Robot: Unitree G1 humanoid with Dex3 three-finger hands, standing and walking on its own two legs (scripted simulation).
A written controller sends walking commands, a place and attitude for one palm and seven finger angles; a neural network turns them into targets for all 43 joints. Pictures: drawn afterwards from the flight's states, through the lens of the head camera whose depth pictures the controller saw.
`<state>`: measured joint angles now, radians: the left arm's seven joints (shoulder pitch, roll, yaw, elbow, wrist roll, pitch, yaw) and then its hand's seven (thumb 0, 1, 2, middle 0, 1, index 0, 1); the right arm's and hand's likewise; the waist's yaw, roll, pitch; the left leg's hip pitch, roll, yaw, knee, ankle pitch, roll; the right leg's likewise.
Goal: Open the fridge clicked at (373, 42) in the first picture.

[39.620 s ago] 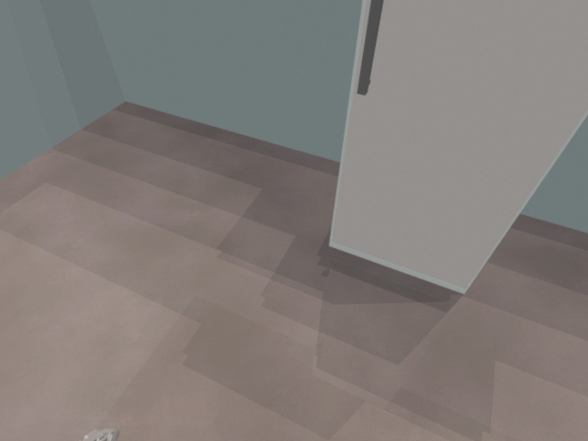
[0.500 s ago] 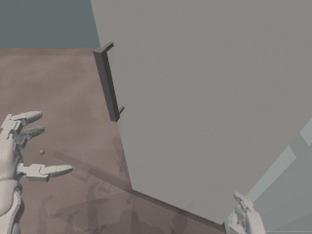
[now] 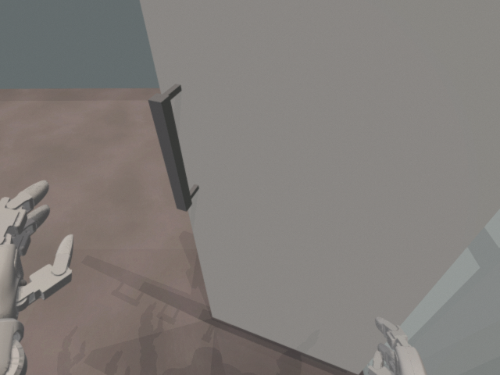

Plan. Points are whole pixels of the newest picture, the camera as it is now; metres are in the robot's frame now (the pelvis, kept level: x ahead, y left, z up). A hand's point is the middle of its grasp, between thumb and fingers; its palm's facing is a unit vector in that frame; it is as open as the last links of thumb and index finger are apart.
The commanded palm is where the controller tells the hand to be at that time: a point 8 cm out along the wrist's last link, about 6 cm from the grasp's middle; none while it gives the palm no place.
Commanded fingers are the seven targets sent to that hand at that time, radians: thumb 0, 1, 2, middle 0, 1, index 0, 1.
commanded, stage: draw the hand back to the body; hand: left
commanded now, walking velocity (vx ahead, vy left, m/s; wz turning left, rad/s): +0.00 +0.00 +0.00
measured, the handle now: (180, 153) +0.44 +0.19 +0.14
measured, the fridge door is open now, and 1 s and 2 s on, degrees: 69 69 69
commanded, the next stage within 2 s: step back with the hand held close in 0.36 s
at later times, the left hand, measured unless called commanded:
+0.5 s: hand (65, 272) +0.18 +0.25 +0.16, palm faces +0.48 -0.79 -0.38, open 7.4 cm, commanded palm +0.13 +0.29 +0.18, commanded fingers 0.00 0.90 0.90 -0.20 -0.30 -0.20 -0.30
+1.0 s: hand (17, 298) +0.14 +0.28 +0.16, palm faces +0.45 -0.76 -0.47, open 7.4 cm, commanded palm +0.08 +0.31 +0.18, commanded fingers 0.00 0.90 0.90 -0.20 -0.30 -0.20 -0.30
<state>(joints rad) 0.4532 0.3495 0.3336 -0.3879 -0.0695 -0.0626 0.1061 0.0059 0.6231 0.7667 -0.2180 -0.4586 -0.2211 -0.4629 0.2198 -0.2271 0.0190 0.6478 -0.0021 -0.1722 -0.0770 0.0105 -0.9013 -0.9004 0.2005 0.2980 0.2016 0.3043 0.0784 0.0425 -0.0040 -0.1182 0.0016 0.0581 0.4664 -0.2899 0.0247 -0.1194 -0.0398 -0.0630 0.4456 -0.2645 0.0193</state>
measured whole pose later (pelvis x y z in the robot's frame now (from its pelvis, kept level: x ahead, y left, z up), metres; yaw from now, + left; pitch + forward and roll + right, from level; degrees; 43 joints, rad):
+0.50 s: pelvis -0.01 -0.02 +0.00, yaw +0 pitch -4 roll +0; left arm 0.45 0.34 0.33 -0.38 -0.07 -0.06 0.11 0.01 0.89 0.90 -0.21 -0.30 -0.21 -0.30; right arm 0.22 -0.22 0.02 0.66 0.00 -0.16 -0.10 0.01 -0.90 -0.90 0.20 0.30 0.20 0.30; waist 0.08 0.05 0.00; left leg -0.11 0.02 0.04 0.46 -0.28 0.01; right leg -0.11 -0.02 -0.08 0.45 -0.26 0.00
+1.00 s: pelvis -0.06 +0.01 -0.01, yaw +1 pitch -1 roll -1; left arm 0.52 0.43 0.45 -0.52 -0.04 -0.20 0.14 0.01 0.89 0.90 -0.21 -0.30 -0.22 -0.30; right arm 0.22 -0.19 0.02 0.54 0.00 -0.07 -0.08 0.01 -0.90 -0.90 0.20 0.30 0.20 0.30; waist 0.02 -0.03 0.04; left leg -0.33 -0.01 0.06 0.59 -0.25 0.05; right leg -0.32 -0.04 -0.01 0.56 -0.23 0.03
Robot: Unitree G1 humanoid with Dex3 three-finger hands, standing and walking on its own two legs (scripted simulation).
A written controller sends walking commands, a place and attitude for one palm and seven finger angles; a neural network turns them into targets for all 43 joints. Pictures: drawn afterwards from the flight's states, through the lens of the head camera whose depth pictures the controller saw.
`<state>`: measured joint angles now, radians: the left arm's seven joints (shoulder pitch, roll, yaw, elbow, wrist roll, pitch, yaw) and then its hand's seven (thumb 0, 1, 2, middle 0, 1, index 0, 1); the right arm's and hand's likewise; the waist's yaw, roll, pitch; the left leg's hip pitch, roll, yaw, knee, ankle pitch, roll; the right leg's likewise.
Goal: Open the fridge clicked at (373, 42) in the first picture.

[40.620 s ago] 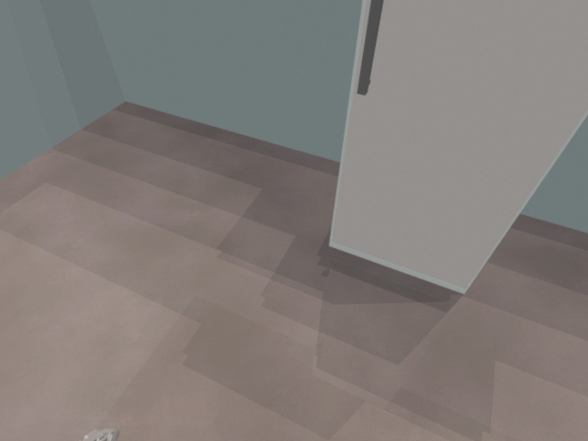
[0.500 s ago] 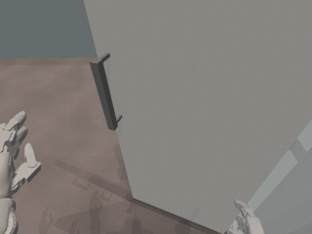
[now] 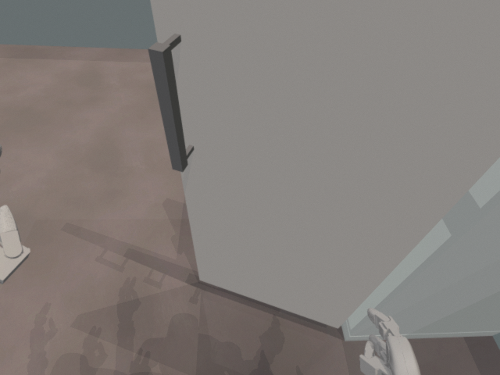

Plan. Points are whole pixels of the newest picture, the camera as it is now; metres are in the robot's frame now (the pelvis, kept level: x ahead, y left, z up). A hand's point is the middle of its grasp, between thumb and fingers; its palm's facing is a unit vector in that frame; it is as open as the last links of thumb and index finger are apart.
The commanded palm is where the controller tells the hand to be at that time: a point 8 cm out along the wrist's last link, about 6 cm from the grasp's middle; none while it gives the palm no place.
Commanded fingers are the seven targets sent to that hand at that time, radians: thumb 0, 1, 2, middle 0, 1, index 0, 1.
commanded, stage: step back with the hand held close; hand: left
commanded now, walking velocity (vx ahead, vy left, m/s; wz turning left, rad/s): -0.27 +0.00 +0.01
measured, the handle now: (177, 110) +0.50 +0.18 +0.15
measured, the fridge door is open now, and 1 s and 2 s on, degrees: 69 69 69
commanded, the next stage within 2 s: stop stepping back and stand still in 0.90 s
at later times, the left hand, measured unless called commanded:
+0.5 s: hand out of the picture +0.13 +0.27 +0.17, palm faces +0.47 -0.75 -0.47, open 7.4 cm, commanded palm +0.06 +0.30 +0.19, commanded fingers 0.00 0.90 0.90 -0.20 -0.30 -0.20 -0.30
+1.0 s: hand out of the picture +0.04 +0.27 +0.18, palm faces +0.41 -0.84 -0.36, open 7.4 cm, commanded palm -0.01 +0.31 +0.19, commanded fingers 0.00 0.90 0.90 -0.20 -0.30 -0.20 -0.30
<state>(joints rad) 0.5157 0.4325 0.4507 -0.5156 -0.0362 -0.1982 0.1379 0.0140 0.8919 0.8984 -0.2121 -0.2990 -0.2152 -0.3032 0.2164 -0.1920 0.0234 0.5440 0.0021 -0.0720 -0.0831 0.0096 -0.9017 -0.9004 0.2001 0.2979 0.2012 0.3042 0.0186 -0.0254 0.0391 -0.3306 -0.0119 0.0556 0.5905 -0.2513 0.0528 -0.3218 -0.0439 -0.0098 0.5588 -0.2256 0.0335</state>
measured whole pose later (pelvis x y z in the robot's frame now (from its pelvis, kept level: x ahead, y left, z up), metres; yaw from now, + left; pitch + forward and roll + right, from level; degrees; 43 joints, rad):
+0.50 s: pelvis -0.07 -0.01 -0.01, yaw +2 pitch +0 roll -3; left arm 0.49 0.42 0.48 -0.52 -0.02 -0.30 0.12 0.01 0.89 0.90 -0.21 -0.30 -0.21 -0.30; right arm 0.21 -0.21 0.00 0.59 0.00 -0.14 -0.06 0.01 -0.90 -0.90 0.20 0.30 0.20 0.30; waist 0.02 0.00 0.06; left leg -0.49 0.02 0.01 0.65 -0.17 0.04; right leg -0.36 0.05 0.04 0.62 -0.26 0.02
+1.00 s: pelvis -0.17 +0.02 -0.01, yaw -4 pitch +2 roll -5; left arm 0.46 0.41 0.41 -0.56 -0.06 -0.29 0.12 0.01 0.89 0.90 -0.21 -0.30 -0.21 -0.30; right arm 0.13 -0.15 0.01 0.66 -0.03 -0.16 -0.05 0.01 -0.90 -0.90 0.20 0.30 0.20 0.30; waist 0.09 0.00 -0.01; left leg -0.58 0.08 0.08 0.48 -0.02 0.00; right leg -0.03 0.05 -0.02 0.37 -0.39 -0.01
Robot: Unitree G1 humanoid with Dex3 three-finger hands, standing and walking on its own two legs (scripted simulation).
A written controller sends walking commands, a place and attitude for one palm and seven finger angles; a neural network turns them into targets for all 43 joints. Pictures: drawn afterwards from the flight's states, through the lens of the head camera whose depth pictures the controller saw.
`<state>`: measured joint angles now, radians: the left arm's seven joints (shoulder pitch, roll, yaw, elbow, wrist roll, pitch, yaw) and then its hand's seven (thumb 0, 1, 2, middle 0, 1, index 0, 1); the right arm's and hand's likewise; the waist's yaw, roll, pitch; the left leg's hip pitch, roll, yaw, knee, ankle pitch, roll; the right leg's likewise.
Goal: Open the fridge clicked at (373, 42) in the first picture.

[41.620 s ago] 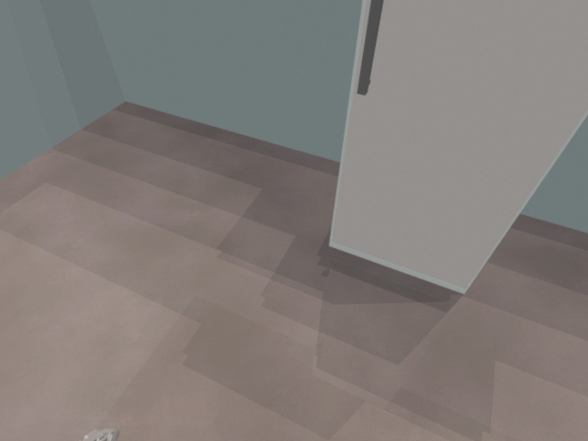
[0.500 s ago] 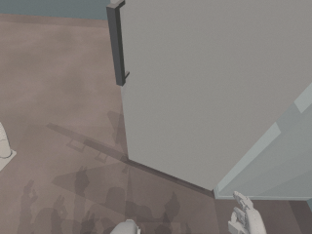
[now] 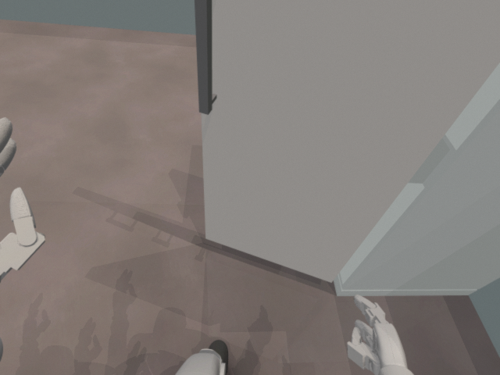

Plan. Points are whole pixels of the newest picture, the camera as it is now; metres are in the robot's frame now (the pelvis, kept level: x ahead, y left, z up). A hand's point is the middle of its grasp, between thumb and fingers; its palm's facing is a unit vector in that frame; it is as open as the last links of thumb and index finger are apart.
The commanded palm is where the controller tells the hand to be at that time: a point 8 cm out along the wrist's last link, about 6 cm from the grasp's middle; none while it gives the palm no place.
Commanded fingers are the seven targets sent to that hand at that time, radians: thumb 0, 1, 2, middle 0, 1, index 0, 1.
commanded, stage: stop stepping back and stand still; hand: left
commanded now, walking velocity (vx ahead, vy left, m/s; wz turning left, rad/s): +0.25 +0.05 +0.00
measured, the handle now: (208, 56) +0.66 +0.21 +0.16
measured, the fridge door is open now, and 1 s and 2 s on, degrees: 69 69 69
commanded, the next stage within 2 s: let the arm hang, fingers relaxed in 1.62 s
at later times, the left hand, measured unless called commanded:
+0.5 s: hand out of the picture +0.06 +0.31 +0.20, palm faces +0.51 -0.77 -0.38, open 7.4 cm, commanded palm +0.03 +0.32 +0.19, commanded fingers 0.00 0.90 0.90 -0.20 -0.30 -0.20 -0.30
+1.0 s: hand out of the picture +0.02 +0.33 +0.18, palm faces +0.57 -0.70 -0.42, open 7.4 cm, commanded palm -0.02 +0.34 +0.19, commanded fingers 0.00 0.90 0.90 -0.20 -0.30 -0.20 -0.30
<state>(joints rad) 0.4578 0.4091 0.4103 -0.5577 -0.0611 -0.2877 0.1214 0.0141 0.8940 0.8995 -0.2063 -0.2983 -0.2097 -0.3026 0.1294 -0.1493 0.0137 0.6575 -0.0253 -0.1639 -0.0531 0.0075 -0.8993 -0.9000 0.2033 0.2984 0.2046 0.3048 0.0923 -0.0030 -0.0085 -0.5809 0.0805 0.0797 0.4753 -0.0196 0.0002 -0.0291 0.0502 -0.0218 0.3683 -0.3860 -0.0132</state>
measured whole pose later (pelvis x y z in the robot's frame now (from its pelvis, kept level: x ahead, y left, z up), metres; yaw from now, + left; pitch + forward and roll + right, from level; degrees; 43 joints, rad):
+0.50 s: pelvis -0.12 +0.03 +0.02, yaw -1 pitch -1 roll +1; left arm 0.53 0.42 0.45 -0.48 -0.02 -0.21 0.14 0.01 0.89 0.90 -0.22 -0.30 -0.22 -0.30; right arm 0.32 -0.22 -0.02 0.72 -0.02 -0.08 -0.07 0.01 -0.90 -0.90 0.20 0.30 0.20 0.30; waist 0.04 -0.09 -0.11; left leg -0.54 0.03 0.06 1.05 -0.35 0.01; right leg -0.28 -0.01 -0.09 0.48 -0.34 -0.08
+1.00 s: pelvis -0.15 +0.04 +0.01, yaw +2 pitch -1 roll +1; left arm 0.48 0.35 0.43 -0.38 -0.02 -0.21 0.16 0.01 0.89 0.90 -0.21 -0.30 -0.21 -0.30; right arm 0.27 -0.22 0.00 0.74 -0.02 -0.10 -0.06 0.01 -0.90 -0.90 0.20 0.30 0.21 0.30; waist 0.06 0.00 -0.03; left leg -0.52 0.04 0.03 1.07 -0.37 0.00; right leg -0.24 -0.02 -0.07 0.57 -0.32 -0.04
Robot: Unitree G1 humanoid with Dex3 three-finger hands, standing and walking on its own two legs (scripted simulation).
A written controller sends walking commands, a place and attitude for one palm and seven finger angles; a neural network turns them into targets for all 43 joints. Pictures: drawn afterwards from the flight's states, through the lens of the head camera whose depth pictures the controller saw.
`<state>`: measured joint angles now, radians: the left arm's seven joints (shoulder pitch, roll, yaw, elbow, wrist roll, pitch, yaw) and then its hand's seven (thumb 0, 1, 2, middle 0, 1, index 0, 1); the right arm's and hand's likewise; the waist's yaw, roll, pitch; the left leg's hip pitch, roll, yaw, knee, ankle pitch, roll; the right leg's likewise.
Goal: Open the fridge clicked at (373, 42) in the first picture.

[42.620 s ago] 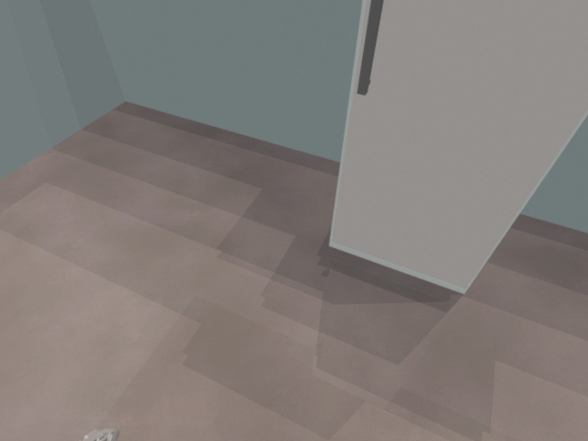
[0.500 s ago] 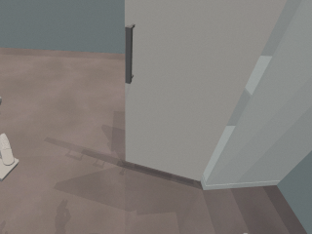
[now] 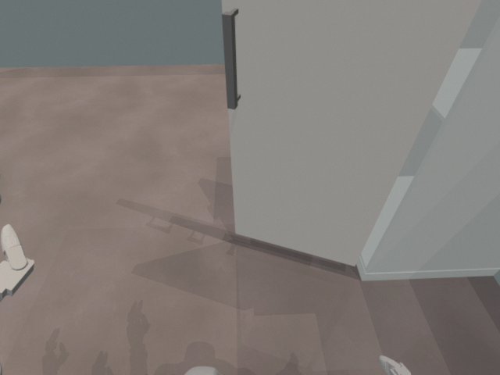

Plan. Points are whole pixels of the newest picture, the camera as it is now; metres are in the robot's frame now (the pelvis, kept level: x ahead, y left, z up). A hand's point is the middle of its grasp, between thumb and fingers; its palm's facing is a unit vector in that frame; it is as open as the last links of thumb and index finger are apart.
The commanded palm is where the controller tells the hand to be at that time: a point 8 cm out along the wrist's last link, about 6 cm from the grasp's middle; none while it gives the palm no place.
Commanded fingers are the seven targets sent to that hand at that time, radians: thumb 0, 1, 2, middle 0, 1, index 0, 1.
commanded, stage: stop stepping back and stand still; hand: left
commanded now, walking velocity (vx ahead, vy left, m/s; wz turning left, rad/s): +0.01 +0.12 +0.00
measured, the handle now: (233, 61) +0.81 +0.14 +0.15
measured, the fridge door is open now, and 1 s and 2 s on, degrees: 69 69 69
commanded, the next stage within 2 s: let the arm hang, fingers relaxed in 0.62 s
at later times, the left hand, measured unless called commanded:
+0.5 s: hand (49, 236) +0.23 +0.29 +0.16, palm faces +0.42 -0.77 -0.48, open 7.4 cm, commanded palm +0.18 +0.32 +0.18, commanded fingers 0.00 0.90 0.90 -0.20 -0.30 -0.20 -0.30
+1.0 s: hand out of the picture +0.11 +0.22 -0.15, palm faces -0.07 -0.97 -0.22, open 7.4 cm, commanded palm none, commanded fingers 0.00 0.90 0.90 -0.20 -0.30 -0.20 -0.30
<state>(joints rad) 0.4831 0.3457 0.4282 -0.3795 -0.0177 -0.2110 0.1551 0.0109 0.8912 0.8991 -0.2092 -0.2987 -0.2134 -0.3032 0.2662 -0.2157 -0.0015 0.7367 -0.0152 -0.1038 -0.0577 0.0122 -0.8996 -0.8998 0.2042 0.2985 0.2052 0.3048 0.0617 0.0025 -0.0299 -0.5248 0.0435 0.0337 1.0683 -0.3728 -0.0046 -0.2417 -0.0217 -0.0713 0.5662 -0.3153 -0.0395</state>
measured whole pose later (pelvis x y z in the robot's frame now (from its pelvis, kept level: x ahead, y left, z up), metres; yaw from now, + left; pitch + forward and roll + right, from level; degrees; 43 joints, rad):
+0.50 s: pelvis +0.04 +0.03 +0.00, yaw -1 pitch +1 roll -1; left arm 0.57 0.39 0.41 -0.43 -0.04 -0.20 0.14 0.01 0.89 0.90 -0.21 -0.30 -0.21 -0.30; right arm 0.23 -0.18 0.02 0.64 0.00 -0.12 -0.06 0.01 -0.90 -0.90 0.20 0.30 0.20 0.30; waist 0.02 0.02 -0.01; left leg -0.32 0.05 0.10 0.53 -0.23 0.02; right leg -0.20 0.01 -0.04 0.49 -0.31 -0.01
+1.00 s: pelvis +0.01 +0.04 +0.00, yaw +0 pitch +0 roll +0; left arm 0.26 0.22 -0.03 0.72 0.02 0.06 -0.01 0.01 0.91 0.90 -0.20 -0.30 -0.20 -0.30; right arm 0.16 -0.29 0.01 0.84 -0.03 0.01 0.01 0.00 -0.91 -0.90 0.20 0.30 0.20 0.30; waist -0.03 0.01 0.02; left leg -0.36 0.01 0.10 0.56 -0.20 0.05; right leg -0.27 -0.04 -0.05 0.59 -0.33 0.01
